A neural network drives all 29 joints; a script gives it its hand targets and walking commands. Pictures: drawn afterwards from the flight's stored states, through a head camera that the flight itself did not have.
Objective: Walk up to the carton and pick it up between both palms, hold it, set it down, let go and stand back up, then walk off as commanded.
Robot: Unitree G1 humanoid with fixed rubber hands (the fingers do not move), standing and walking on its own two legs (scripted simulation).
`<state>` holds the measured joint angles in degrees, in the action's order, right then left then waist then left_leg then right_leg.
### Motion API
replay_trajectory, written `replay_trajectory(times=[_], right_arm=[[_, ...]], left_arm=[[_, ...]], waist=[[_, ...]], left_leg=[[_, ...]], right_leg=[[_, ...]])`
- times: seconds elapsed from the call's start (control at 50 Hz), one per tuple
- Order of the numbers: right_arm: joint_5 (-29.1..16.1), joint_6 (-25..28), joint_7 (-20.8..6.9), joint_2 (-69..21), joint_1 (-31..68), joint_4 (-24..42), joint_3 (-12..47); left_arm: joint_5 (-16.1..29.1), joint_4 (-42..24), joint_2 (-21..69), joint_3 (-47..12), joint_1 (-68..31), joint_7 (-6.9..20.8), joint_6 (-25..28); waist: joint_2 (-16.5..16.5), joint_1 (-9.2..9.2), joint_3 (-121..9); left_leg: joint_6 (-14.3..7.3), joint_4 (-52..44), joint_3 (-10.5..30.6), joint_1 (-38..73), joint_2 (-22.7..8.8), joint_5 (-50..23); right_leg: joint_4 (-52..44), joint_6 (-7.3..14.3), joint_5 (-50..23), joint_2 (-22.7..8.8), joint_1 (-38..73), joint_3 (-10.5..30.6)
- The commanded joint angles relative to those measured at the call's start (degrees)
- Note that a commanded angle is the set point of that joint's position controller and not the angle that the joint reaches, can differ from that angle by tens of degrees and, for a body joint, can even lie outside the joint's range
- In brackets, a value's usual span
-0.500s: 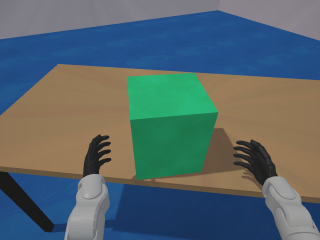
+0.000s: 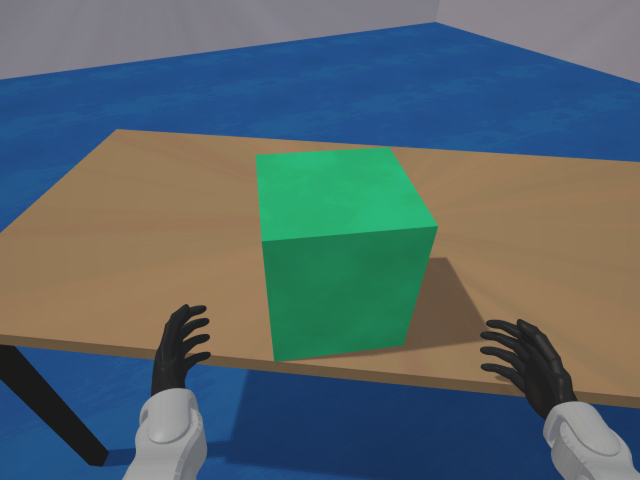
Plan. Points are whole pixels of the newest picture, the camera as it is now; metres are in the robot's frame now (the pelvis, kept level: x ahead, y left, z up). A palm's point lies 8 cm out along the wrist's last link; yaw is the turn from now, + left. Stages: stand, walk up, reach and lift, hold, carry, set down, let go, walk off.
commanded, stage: set down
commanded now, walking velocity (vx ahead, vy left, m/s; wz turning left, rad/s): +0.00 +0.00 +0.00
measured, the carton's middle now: (332, 253) +0.45 +0.01 +0.07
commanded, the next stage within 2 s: let go in 1.98 s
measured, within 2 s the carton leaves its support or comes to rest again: neither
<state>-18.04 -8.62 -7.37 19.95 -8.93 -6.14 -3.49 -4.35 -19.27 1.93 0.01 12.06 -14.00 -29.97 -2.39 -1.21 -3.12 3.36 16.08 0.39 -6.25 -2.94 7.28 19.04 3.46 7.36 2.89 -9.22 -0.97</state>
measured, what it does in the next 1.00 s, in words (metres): stands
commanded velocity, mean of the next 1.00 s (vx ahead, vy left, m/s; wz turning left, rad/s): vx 0.00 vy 0.00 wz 0.00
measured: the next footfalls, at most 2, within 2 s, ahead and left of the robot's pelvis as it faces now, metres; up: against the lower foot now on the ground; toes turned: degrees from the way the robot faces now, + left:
none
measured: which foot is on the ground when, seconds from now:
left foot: down 0.00-1.00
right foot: down 0.00-1.00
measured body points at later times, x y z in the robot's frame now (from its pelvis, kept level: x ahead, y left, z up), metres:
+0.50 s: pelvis +0.02 +0.01 +0.00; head +0.00 +0.02 +0.45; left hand +0.24 +0.20 +0.04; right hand +0.24 -0.23 +0.03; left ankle +0.02 +0.16 -0.75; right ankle +0.04 -0.08 -0.75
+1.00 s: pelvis +0.02 +0.01 +0.00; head +0.02 +0.02 +0.45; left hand +0.22 +0.22 -0.02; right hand +0.22 -0.23 +0.00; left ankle +0.02 +0.16 -0.75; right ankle +0.04 -0.08 -0.75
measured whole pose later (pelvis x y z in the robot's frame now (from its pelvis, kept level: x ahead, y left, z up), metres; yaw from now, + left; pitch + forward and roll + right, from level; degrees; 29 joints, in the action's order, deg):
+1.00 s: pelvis +0.02 +0.01 +0.00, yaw +0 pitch -1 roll +1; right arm -12.8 -2.6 -5.8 19.6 -19.3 -8.9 0.0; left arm -3.7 1.1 -6.4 -0.2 19.1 -6.3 -12.7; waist -2.5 -1.2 -0.2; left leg 3.3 16.1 0.4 -6.2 -2.4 9.1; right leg 19.0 3.1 9.3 2.4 -9.1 -0.8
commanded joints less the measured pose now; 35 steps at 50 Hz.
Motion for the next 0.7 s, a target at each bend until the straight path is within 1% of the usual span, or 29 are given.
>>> replay_trajectory(times=[0.0, 0.02, 0.04, 0.06, 0.1, 0.12, 0.18, 0.2, 0.22, 0.24, 0.26, 0.28, 0.3, 0.32, 0.36, 0.38, 0.4, 0.42, 0.44, 0.46, 0.48, 0.5, 0.52, 0.54, 0.56, 0.6, 0.62, 0.64, 0.68], right_arm=[[-0.67, 1.82, 1.06, 10.24, 3.80, 16.26, -4.31], [0.19, 1.86, 1.51, 10.36, 3.23, 16.83, -4.68], [-0.18, 1.76, 1.18, 10.49, 2.00, 15.63, -3.76], [0.60, 2.11, 1.64, 10.18, 1.44, 16.76, -4.36], [1.00, 1.61, 1.48, 9.63, 1.12, 14.19, -4.30], [0.28, 2.38, 1.16, 9.88, 2.88, 16.93, -4.23], [1.75, 1.44, 0.93, 9.14, 1.00, 12.51, -4.57], [1.97, 1.92, 0.76, 9.22, 1.47, 13.15, -4.59], [2.17, 1.63, 1.09, 9.24, 0.89, 13.23, -4.46], [1.84, 2.37, 0.86, 9.28, 0.34, 14.98, -4.35], [2.82, 2.05, 1.13, 8.66, -1.29, 12.98, -4.82], [3.11, 2.60, 0.61, 9.10, -2.27, 11.36, -4.38], [2.60, 3.21, 0.93, 8.41, -1.27, 13.44, -4.31], [2.55, 3.28, 0.78, 7.81, -2.67, 13.26, -3.44], [4.39, 3.88, 1.23, 6.64, -3.24, 13.04, -2.42], [3.78, 3.88, 1.71, 6.42, -3.14, 13.76, -2.54], [4.20, 4.10, 1.78, 5.75, -2.87, 12.93, -2.41], [5.00, 3.43, 1.69, 5.93, -4.38, 9.27, -1.92], [3.87, 3.87, 1.55, 6.24, -3.74, 12.14, -2.70], [4.76, 3.61, 1.70, 5.07, -5.77, 9.72, -2.34], [4.40, 4.58, 1.76, 4.61, -6.24, 12.74, -2.02], [5.14, 4.92, 1.91, 5.35, -7.05, 12.08, -2.23], [6.28, 5.11, 2.30, 4.10, -7.75, 10.28, -1.32], [5.56, 5.99, 2.36, 4.23, -8.10, 12.26, -1.50], [5.49, 5.93, 2.71, 2.83, -9.47, 9.19, -1.13], [4.78, 7.76, 2.03, 4.12, -11.09, 10.63, -0.35], [5.95, 8.28, 2.25, 3.56, -11.98, 10.60, -0.60], [5.36, 8.42, 2.60, 3.00, -11.71, 8.75, -0.22], [6.51, 8.77, 2.57, 2.31, -11.18, 8.34, -0.31]], left_arm=[[5.93, -10.57, -2.10, -5.69, -3.02, 1.40, 4.10], [6.17, -10.05, -2.46, -6.39, -3.22, 1.83, 4.19], [5.84, -10.36, -2.95, -5.30, -2.31, 1.84, 4.37], [6.16, -9.81, -3.26, -5.71, -2.03, 2.12, 4.87], [5.56, -7.83, -4.14, -5.10, -2.29, 2.49, 4.82], [5.77, -9.46, -3.39, -5.34, -3.03, 2.11, 5.27], [5.50, -4.57, -3.84, -5.20, -2.78, 2.84, 4.91], [5.53, -4.82, -4.47, -5.00, -2.45, 2.90, 5.02], [6.09, -4.86, -4.38, -4.70, -2.06, 3.11, 5.21], [6.11, -6.19, -4.08, -4.82, -0.69, 3.18, 5.74], [6.18, -5.50, -4.89, -4.40, -1.62, 3.50, 6.21], [5.76, -5.15, -4.64, -4.71, -0.02, 3.35, 7.23], [6.22, -6.41, -5.09, -5.36, -1.42, 3.61, 7.49], [5.72, -4.73, -5.32, -4.03, 0.16, 3.80, 7.81], [5.39, -2.07, -6.06, -3.26, 0.37, 4.44, 9.13], [5.89, -1.48, -6.53, -3.68, 0.34, 4.82, 9.16], [6.38, -1.34, -7.45, -3.00, -0.06, 5.01, 9.71], [4.32, 2.69, -6.22, -2.67, 1.15, 5.26, 9.55], [5.81, -3.58, -7.21, -2.78, 0.17, 4.74, 10.40], [5.74, -0.11, -6.57, -3.51, 2.24, 5.40, 10.21], [5.93, -3.09, -7.89, -2.11, 1.86, 4.88, 11.47], [6.06, -0.22, -7.76, -2.31, 2.75, 5.27, 12.17], [5.58, 3.58, -8.59, -1.47, 3.96, 5.96, 12.13], [6.00, 0.86, -8.62, -1.76, 5.38, 5.93, 13.15], [5.60, 2.88, -8.98, -1.48, 4.98, 6.56, 13.32], [5.41, 1.05, -7.92, -2.06, 7.50, 6.43, 15.01], [5.11, 3.37, -8.93, -1.24, 7.63, 7.22, 15.83], [5.07, 4.05, -9.42, -1.10, 7.38, 7.18, 15.98], [5.51, 5.98, -10.83, -0.11, 6.41, 7.75, 17.27]], waist=[[-4.78, 2.18, 1.06], [-6.13, 2.92, 1.00], [-4.11, 2.22, 0.75], [-4.77, 2.56, 0.68], [-3.14, 2.58, 2.13], [-3.37, 2.23, 0.97], [-2.69, 2.35, 3.85], [-3.94, 1.62, 2.12], [-3.73, 2.30, 1.79], [-3.82, 1.77, 1.00], [-3.14, 2.63, 0.32], [-1.99, 2.22, 0.77], [-3.56, 3.09, -0.09], [-3.83, 1.61, -0.37], [-3.53, 2.18, 0.61], [-5.11, 2.31, 0.26], [-4.49, 2.22, -0.04], [-3.47, 2.03, 4.14], [-2.03, 1.34, 0.71], [-3.10, 2.48, 1.48], [-1.98, 1.46, 0.08], [-2.55, 1.50, 1.24], [-4.08, 2.53, 1.02], [-3.81, 1.94, -1.70], [-2.84, 1.86, -0.30], [-1.76, 1.70, -1.33], [-4.51, 1.64, -0.53], [-2.48, 1.42, 0.41], [-3.15, 1.35, 1.05]], left_leg=[[-3.07, -2.09, -2.03, 2.68, 2.19, 1.80], [-3.31, -2.42, -2.30, 3.34, 2.62, 1.64], [-3.10, -1.68, -2.22, 3.47, 2.38, 0.51], [-2.99, -1.66, -2.36, 3.14, 2.57, -0.59], [-2.96, -2.21, -2.48, 3.61, 2.58, 2.61], [-3.18, -1.96, -2.46, 4.65, 2.42, 2.20], [-3.29, -2.88, -2.46, 3.08, 2.34, 4.68], [-3.36, -2.37, -2.59, 2.63, 2.49, 4.44], [-3.14, -1.62, -2.69, 3.56, 2.42, 3.18], [-3.14, -1.37, -2.78, 3.54, 2.62, 1.70], [-3.00, -1.10, -2.89, 3.39, 2.66, 1.65], [-3.15, -1.28, -2.86, 4.19, 2.58, 0.41], [-3.08, -1.06, -2.93, 4.05, 2.80, 0.58], [-3.45, -1.26, -2.51, 3.76, 2.95, 0.10], [-3.57, -0.37, -3.31, 3.12, 3.06, -0.59], [-3.78, -0.62, -3.20, 3.70, 3.16, -1.02], [-3.56, -0.47, -3.60, 3.19, 3.36, -0.76], [-3.28, -1.45, -3.47, 3.75, 3.35, -0.38], [-2.89, -1.01, -3.16, 4.84, 2.94, -0.52], [-3.03, -0.42, -3.35, 5.12, 3.17, -1.45], [-3.12, -0.56, -3.47, 4.19, 3.22, -2.99], [-3.11, -0.53, -3.76, 3.29, 3.48, -4.11], [-3.25, -0.11, -4.21, 2.14, 3.91, -3.57], [-2.97, 0.11, -3.90, 4.09, 3.72, -6.27], [-2.90, -0.18, -3.64, 4.27, 3.77, -5.87], [-2.55, 0.34, -3.82, 5.70, 4.10, -9.12], [-2.75, -0.17, -3.63, 3.71, 4.60, -8.47], [-2.64, -0.19, -3.48, 4.15, 4.31, -7.58], [-2.95, -0.27, -3.98, 3.54, 4.34, -5.89]], right_leg=[[-9.05, -2.27, 11.23, -5.49, 1.64, 8.48], [-8.45, -2.84, 9.01, -5.07, 1.90, 7.20], [-8.04, -2.53, 9.45, -4.72, 2.10, 7.35], [-8.10, -2.70, 8.05, -5.31, 2.26, 7.74], [-8.68, -2.14, 11.05, -4.95, 0.77, 6.82], [-7.87, -2.20, 10.01, -4.17, -0.07, 5.72], [-8.72, -2.18, 13.25, -4.93, -0.13, 6.89], [-8.75, -2.29, 13.43, -4.91, 0.21, 6.52], [-8.26, -2.59, 11.77, -4.41, 0.06, 6.09], [-7.92, -2.42, 10.38, -4.30, 0.77, 5.84], [-7.66, -2.42, 9.23, -4.50, 0.91, 6.14], [-7.99, -2.29, 8.65, -3.95, 1.19, 5.86], [-7.65, -2.48, 7.39, -3.88, 1.44, 5.32], [-7.62, -2.79, 6.69, -3.95, 2.49, 5.13], [-7.96, -2.80, 8.37, -4.63, 2.26, 6.55], [-7.81, -3.62, 5.38, -4.65, 2.47, 6.25], [-7.69, -3.71, 6.32, -4.61, 2.93, 5.81], [-7.86, -2.96, 6.22, -4.01, 1.53, 5.22], [-7.15, -2.83, 5.45, -3.50, 1.40, 4.47], [-7.69, -2.86, 4.17, -3.65, 1.28, 4.78], [-6.82, -3.11, 2.29, -3.57, 3.04, 4.55], [-6.59, -3.29, 0.47, -3.55, 3.17, 4.71], [-7.09, -3.71, -2.26, -4.47, 5.18, 6.26], [-6.01, -3.76, -5.51, -3.59, 5.93, 4.52], [-6.36, -3.20, -5.02, -3.80, 5.10, 5.08], [-5.52, -3.00, -11.04, -2.92, 5.64, 4.00], [-5.78, -3.43, -12.34, -3.27, 8.22, 4.10], [-5.48, -3.33, -10.98, -3.24, 6.48, 4.28], [-5.82, -3.76, -7.23, -3.36, 5.94, 4.20]])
